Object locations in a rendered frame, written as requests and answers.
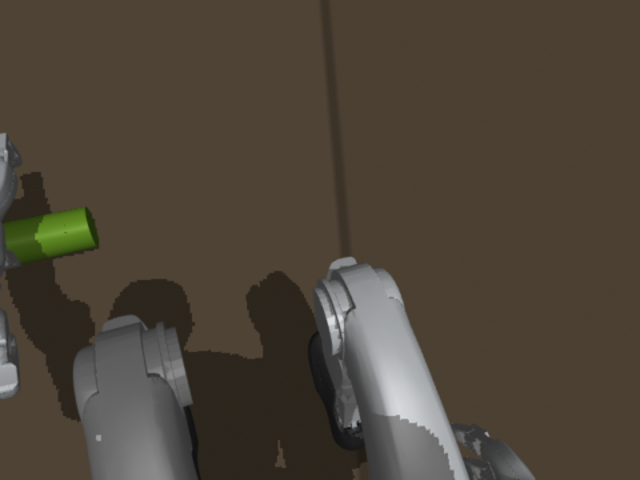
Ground left robot foot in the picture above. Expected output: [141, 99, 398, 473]
[184, 405, 201, 480]

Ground right robot hand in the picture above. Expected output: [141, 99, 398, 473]
[450, 423, 536, 480]

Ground right robot foot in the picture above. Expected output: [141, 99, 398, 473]
[308, 331, 365, 451]

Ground left robot arm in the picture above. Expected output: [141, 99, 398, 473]
[0, 221, 20, 400]

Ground left robot hand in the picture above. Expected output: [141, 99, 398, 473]
[0, 133, 22, 270]

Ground can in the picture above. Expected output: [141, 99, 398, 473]
[2, 207, 99, 265]

